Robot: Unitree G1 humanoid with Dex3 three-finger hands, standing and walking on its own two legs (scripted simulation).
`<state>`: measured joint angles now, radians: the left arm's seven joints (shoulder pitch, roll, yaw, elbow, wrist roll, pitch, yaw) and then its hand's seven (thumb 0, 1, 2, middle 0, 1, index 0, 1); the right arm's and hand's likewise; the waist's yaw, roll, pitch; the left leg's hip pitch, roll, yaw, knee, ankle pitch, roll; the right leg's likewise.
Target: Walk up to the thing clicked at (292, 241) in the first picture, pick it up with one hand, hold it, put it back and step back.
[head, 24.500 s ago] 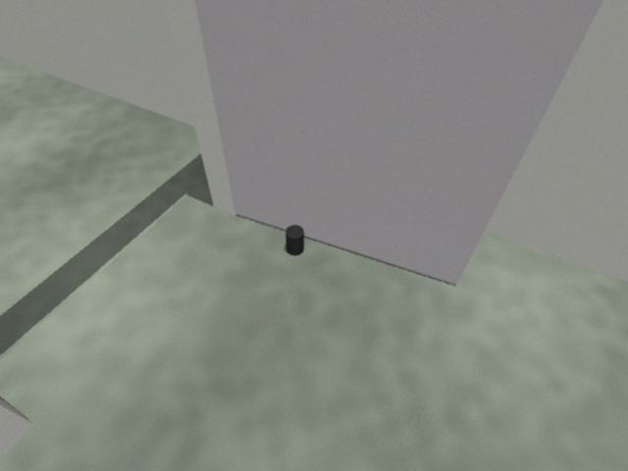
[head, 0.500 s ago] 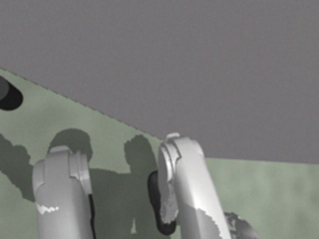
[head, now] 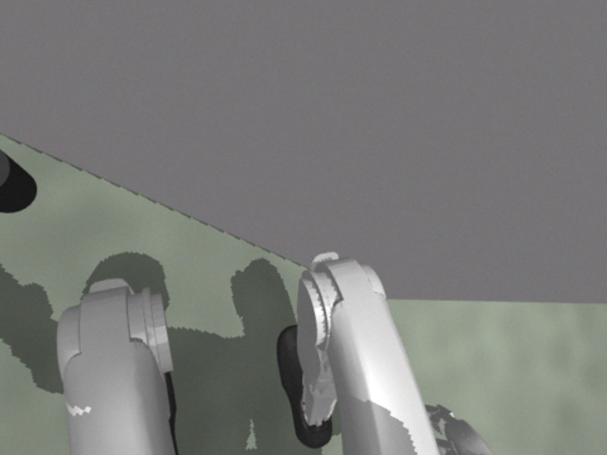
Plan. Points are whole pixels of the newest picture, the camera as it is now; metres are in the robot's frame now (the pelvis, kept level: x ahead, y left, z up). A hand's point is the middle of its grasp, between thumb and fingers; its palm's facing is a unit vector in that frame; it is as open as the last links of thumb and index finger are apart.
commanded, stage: rise first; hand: left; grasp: from above
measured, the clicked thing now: out of the picture +0.46 +0.35 -0.27
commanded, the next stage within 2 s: none
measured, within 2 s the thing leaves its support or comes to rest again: neither
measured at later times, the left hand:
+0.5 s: hand out of the picture +0.42 +0.39 -0.16, palm faces -0.43 -0.11 -0.89, open 14.1 cm
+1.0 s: hand out of the picture +0.43 +0.39 -0.16, palm faces -0.44 -0.11 -0.89, open 13.9 cm
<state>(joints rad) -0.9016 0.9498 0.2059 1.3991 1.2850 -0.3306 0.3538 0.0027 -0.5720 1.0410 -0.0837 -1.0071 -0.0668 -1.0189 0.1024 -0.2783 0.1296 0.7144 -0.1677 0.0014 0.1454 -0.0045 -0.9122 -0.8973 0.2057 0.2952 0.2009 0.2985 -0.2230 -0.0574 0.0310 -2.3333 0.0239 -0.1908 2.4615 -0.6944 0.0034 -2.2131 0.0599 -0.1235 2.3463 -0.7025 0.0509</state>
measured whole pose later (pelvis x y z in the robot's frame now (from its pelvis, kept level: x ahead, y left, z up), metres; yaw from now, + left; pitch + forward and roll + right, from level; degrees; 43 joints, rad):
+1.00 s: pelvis +0.00 +0.00 +0.00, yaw +1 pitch +31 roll -11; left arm -0.93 0.97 0.18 1.41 1.27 -0.32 0.31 0.00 -0.53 1.01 -0.11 -1.04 -0.11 -1.04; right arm 0.12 -0.29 0.14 0.71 -0.15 -0.01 0.14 0.00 -0.92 -0.90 0.21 0.30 0.20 0.30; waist -0.23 -0.04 0.02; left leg -2.34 0.02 -0.19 2.45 -0.67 0.00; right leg -2.21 0.05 -0.12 2.34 -0.69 0.05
